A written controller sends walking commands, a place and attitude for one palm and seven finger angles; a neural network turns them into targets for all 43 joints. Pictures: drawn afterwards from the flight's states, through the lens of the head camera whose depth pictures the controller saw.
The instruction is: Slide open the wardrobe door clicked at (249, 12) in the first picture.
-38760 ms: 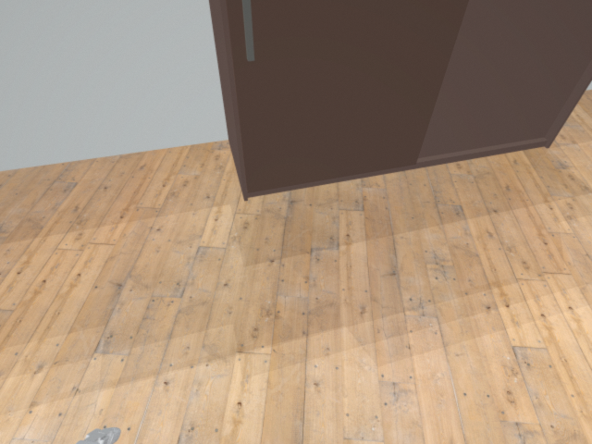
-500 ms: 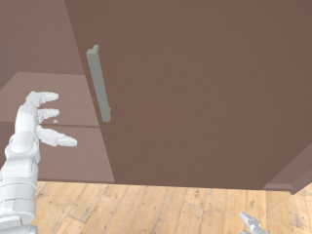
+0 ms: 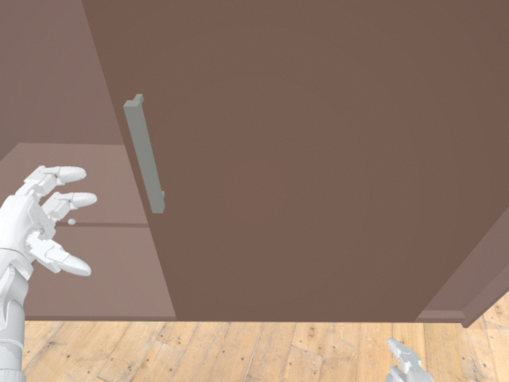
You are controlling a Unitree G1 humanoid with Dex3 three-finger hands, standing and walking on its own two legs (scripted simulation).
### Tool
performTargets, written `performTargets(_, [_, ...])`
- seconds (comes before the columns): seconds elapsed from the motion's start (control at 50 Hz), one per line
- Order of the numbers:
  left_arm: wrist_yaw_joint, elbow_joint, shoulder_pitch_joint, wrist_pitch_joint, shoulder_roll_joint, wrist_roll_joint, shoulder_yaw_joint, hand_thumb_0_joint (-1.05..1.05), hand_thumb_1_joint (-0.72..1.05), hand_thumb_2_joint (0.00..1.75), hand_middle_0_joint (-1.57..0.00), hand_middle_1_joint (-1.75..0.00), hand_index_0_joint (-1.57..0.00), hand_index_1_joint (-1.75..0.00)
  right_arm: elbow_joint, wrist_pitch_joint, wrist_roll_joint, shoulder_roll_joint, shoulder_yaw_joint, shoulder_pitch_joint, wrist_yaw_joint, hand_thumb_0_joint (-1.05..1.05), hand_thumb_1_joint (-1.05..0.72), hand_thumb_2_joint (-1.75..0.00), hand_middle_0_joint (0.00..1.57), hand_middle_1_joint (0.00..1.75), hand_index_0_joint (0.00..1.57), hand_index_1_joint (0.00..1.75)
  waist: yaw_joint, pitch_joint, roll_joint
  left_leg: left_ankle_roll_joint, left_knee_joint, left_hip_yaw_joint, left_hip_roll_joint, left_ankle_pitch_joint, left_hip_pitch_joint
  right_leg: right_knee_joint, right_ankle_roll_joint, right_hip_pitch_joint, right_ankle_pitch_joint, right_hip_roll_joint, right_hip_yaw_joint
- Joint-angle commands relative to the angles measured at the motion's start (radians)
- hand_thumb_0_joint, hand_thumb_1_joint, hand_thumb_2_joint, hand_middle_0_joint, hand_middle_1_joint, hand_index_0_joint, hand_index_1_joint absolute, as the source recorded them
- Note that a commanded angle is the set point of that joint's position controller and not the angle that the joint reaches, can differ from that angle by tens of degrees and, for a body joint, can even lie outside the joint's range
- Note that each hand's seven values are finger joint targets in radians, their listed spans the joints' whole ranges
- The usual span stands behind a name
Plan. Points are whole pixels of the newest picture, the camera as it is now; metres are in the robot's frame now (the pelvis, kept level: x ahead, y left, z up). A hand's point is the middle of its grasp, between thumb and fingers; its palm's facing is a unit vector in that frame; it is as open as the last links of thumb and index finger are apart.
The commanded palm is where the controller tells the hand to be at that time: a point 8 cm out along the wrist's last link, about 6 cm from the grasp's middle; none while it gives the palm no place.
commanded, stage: draw the hand back to the body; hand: left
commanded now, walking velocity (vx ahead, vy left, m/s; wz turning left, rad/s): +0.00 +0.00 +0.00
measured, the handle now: (149, 158) +0.51 +0.27 +0.09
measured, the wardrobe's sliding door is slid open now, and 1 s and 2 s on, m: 0.68 0.68 0.68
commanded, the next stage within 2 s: step back with the hand held close in 1.34 s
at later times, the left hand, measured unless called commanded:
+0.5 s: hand (47, 252) +0.23 +0.30 +0.15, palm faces +0.44 -0.85 -0.30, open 13.3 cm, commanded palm +0.19 +0.33 +0.16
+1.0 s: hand (57, 233) +0.23 +0.27 +0.18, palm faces +0.42 -0.83 -0.38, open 8.4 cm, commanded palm +0.19 +0.31 +0.19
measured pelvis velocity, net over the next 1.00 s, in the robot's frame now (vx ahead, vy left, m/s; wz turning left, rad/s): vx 0.04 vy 0.01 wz -0.04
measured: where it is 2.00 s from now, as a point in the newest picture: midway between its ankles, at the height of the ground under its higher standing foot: outside the picture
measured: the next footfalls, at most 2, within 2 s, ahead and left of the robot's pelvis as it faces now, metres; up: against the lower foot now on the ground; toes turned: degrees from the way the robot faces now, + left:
none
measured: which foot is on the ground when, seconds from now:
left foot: down 0.00-1.00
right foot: down 0.00-1.00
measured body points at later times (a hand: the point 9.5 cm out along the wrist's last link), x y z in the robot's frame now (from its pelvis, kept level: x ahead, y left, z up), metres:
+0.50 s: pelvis +0.01 +0.01 +0.01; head -0.01 +0.00 +0.46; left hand +0.20 +0.34 +0.16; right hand +0.22 -0.20 -0.05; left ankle +0.12 +0.08 -0.72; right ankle -0.02 -0.09 -0.72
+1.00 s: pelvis +0.04 +0.01 +0.02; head +0.01 +0.00 +0.47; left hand +0.20 +0.31 +0.20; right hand +0.23 -0.21 -0.06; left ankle +0.12 +0.08 -0.72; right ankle -0.02 -0.09 -0.72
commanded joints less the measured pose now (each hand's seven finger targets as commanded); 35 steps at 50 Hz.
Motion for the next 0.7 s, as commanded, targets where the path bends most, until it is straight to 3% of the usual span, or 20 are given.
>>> performTargets(0.0, [-0.014,-0.278,-0.150,0.013,0.264,-0.054,0.126,0.00,-0.55,0.20,-0.25,-1.15,-0.25,-1.15,-0.216,-0.081,0.010,-0.134,-0.068,-0.156,0.008,0.00,-0.90,-0.90,0.20,0.30,0.20,0.30,0.044,-0.087,0.064,-0.006,-0.092,-0.116,0.019,-0.185,0.229,-0.182,0.029,-0.247,-0.036,-0.053,0.102])
performTargets(0.1, [0.025,-0.525,-0.110,-0.041,0.221,-0.074,0.117,0.00,-0.55,0.20,-0.25,-1.15,-0.25,-1.15,-0.218,-0.124,0.005,-0.133,-0.078,-0.142,0.010,0.00,-0.90,-0.90,0.20,0.30,0.20,0.30,0.032,-0.150,0.070,0.002,-0.076,-0.117,0.021,-0.127,0.319,-0.166,0.043,-0.259,0.022,-0.036,0.090])
performTargets(0.18, [0.038,-0.547,-0.005,-0.034,0.193,-0.075,0.116,0.00,-0.48,0.24,-0.25,-1.11,-0.25,-1.11,-0.189,-0.139,0.004,-0.136,-0.079,-0.140,0.005,0.00,-0.90,-0.90,0.20,0.30,0.20,0.30,0.032,-0.086,0.047,0.004,-0.087,-0.117,0.023,-0.118,0.307,-0.168,0.052,-0.267,0.049,-0.031,0.079])
performTargets(0.22, [0.040,-0.552,0.013,-0.008,0.213,-0.074,0.141,0.00,-0.41,0.27,-0.25,-1.07,-0.25,-1.07,-0.183,-0.137,0.007,-0.141,-0.081,-0.143,0.002,0.00,-0.90,-0.90,0.20,0.30,0.20,0.30,0.042,-0.088,0.063,0.004,-0.087,-0.113,0.020,-0.112,0.304,-0.171,0.060,-0.250,0.051,-0.033,0.084])
performTargets(0.24, [0.039,-0.585,0.008,0.008,0.177,-0.070,0.105,0.00,-0.37,0.29,-0.24,-1.04,-0.24,-1.04,-0.185,-0.137,0.008,-0.133,-0.076,-0.158,0.000,0.00,-0.90,-0.90,0.20,0.30,0.20,0.30,0.038,-0.068,0.084,0.002,-0.102,-0.117,0.019,-0.125,0.306,-0.170,0.052,-0.255,0.048,-0.032,0.070])
performTargets(0.26, [0.223,-0.645,-0.041,-0.047,0.275,0.094,0.132,0.00,-0.33,0.31,-0.24,-1.02,-0.24,-1.02,-0.162,-0.112,-0.036,-0.131,-0.079,-0.192,0.018,0.00,-0.90,-0.90,0.20,0.30,0.20,0.30,0.046,0.039,0.110,-0.014,-0.133,-0.143,0.011,-0.212,0.280,-0.262,0.024,-0.314,0.000,-0.050,0.121])
performTargets(0.28, [0.301,-0.606,0.060,-0.053,0.140,0.110,0.050,0.00,-0.30,0.32,-0.24,-1.00,-0.24,-1.00,-0.159,-0.101,-0.038,-0.122,-0.078,-0.197,0.020,0.00,-0.90,-0.90,0.20,0.30,0.20,0.30,0.022,0.070,0.104,-0.022,-0.160,-0.151,0.022,-0.286,0.271,-0.254,0.017,-0.302,-0.040,-0.067,0.104])
performTargets(0.3, [0.341,-0.602,0.108,-0.051,0.106,0.121,0.038,0.00,-0.26,0.34,-0.24,-0.98,-0.24,-0.98,-0.165,-0.091,-0.033,-0.123,-0.074,-0.196,0.025,0.00,-0.90,-0.90,0.20,0.30,0.20,0.30,0.025,0.085,0.076,-0.027,-0.181,-0.172,0.028,-0.337,0.261,-0.246,0.015,-0.299,-0.046,-0.062,0.092])
performTargets(0.34, [0.404,-0.712,0.203,-0.067,0.086,0.152,0.013,0.00,-0.19,0.37,-0.24,-0.94,-0.24,-0.94,-0.170,-0.070,-0.035,-0.111,-0.083,-0.197,0.031,0.00,-0.90,-0.90,0.20,0.30,0.20,0.30,0.029,0.020,0.071,-0.021,-0.201,-0.154,0.036,-0.319,0.301,-0.250,0.014,-0.220,-0.034,-0.069,0.094])
performTargets(0.4, [0.472,-0.841,0.216,-0.086,0.124,0.192,0.036,0.00,-0.08,0.43,-0.23,-0.87,-0.23,-0.87,-0.178,-0.049,-0.044,-0.115,-0.081,-0.198,0.035,0.00,-0.90,-0.90,0.20,0.30,0.20,0.30,0.039,-0.101,0.074,-0.020,-0.212,-0.146,0.037,-0.216,0.381,-0.245,0.011,-0.146,0.057,-0.062,0.088])
performTargets(0.42, [0.488,-0.825,0.232,-0.085,0.130,0.202,0.038,0.00,-0.04,0.44,-0.23,-0.85,-0.23,-0.85,-0.169,-0.042,-0.049,-0.117,-0.081,-0.199,0.033,0.00,-0.90,-0.90,0.20,0.30,0.20,0.30,0.038,-0.095,0.051,-0.018,-0.216,-0.137,0.038,-0.199,0.378,-0.255,0.015,-0.137,0.066,-0.058,0.090])
performTargets(0.44, [0.502,-0.851,0.249,-0.086,0.093,0.203,0.010,0.00,-0.01,0.46,-0.23,-0.83,-0.23,-0.83,-0.174,-0.036,-0.047,-0.103,-0.085,-0.204,0.033,0.00,-0.90,-0.90,0.20,0.30,0.20,0.30,0.033,-0.076,0.041,-0.021,-0.230,-0.135,0.044,-0.207,0.375,-0.256,0.016,-0.122,0.048,-0.061,0.090])
performTargets(0.46, [0.513,-0.848,0.242,-0.089,0.120,0.212,0.032,0.00,0.03,0.48,-0.23,-0.81,-0.23,-0.81,-0.173,-0.029,-0.047,-0.106,-0.082,-0.213,0.034,0.00,-0.90,-0.90,0.20,0.30,0.20,0.30,0.037,-0.062,0.037,-0.022,-0.241,-0.131,0.041,-0.235,0.381,-0.276,0.018,-0.136,0.025,-0.059,0.093])
performTargets(0.48, [0.517,-0.837,0.271,-0.088,0.075,0.213,-0.002,0.00,0.07,0.50,-0.23,-0.79,-0.23,-0.79,-0.169,-0.021,-0.048,-0.095,-0.082,-0.215,0.032,0.00,-0.90,-0.90,0.20,0.30,0.20,0.30,0.030,-0.026,0.030,-0.022,-0.257,-0.136,0.046,-0.260,0.378,-0.277,0.019,-0.133,0.009,-0.059,0.089])
performTargets(0.52, [0.528,-0.827,0.245,-0.090,0.114,0.229,0.034,0.00,0.14,0.53,-0.23,-0.75,-0.23,-0.75,-0.158,-0.009,-0.051,-0.104,-0.081,-0.223,0.030,0.00,-0.90,-0.90,0.20,0.30,0.20,0.30,0.036,-0.004,0.039,-0.022,-0.271,-0.132,0.042,-0.255,0.382,-0.301,0.018,-0.126,0.026,-0.054,0.088])
performTargets(0.54, [0.530,-0.850,0.273,-0.089,0.071,0.227,0.000,0.00,0.17,0.55,-0.22,-0.73,-0.22,-0.73,-0.160,-0.003,-0.050,-0.091,-0.083,-0.224,0.031,0.00,-0.90,-0.90,0.20,0.30,0.20,0.30,0.032,0.004,0.061,-0.024,-0.282,-0.134,0.047,-0.240,0.385,-0.289,0.016,-0.101,0.037,-0.058,0.085])
performTargets(0.56, [0.532,-0.869,0.272,-0.091,0.092,0.235,0.017,0.00,0.21,0.57,-0.22,-0.70,-0.22,-0.70,-0.160,0.001,-0.051,-0.098,-0.080,-0.224,0.033,0.00,-0.90,-0.90,0.20,0.30,0.20,0.30,0.040,-0.021,0.092,-0.026,-0.283,-0.133,0.045,-0.209,0.414,-0.291,0.013,-0.093,0.067,-0.056,0.085])
performTargets(0.58, [0.530,-0.879,0.300,-0.090,0.049,0.235,-0.020,0.00,0.25,0.58,-0.22,-0.68,-0.22,-0.68,-0.162,0.005,-0.053,-0.087,-0.080,-0.227,0.036,0.00,-0.90,-0.90,0.20,0.30,0.20,0.30,0.038,0.002,0.103,-0.029,-0.289,-0.136,0.049,-0.188,0.418,-0.285,0.011,-0.082,0.081,-0.055,0.081])
performTargets(0.6, [0.532,-0.897,0.296,-0.091,0.078,0.239,0.003,0.00,0.28,0.60,-0.22,-0.66,-0.22,-0.66,-0.164,0.009,-0.055,-0.095,-0.079,-0.227,0.039,0.00,-0.90,-0.90,0.20,0.30,0.20,0.30,0.045,-0.025,0.107,-0.033,-0.298,-0.142,0.048,-0.184,0.436,-0.288,0.011,-0.075,0.092,-0.053,0.079])
performTargets(0.68, [0.528,-0.930,0.405,-0.089,0.039,0.236,-0.016,0.00,0.43,0.67,-0.22,-0.58,-0.22,-0.58,-0.177,0.023,-0.060,-0.086,-0.086,-0.236,0.051,0.00,-0.90,-0.90,0.20,0.30,0.20,0.30,0.051,-0.010,0.033,-0.033,-0.302,-0.138,0.057,-0.114,0.435,-0.289,0.010,-0.037,0.120,-0.050,0.075])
